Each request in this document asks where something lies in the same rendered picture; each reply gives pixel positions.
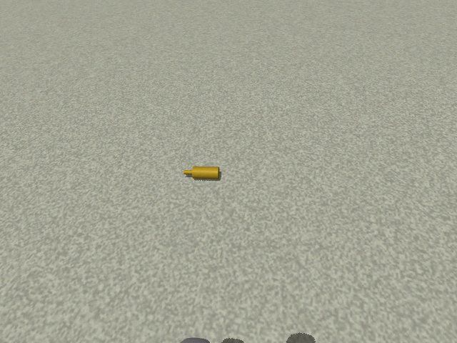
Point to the bottle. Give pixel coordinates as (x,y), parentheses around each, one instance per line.
(204,172)

